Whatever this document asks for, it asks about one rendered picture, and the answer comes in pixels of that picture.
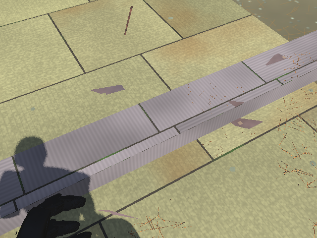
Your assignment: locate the left robot hand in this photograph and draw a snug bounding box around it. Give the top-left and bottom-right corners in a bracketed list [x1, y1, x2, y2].
[16, 193, 92, 238]

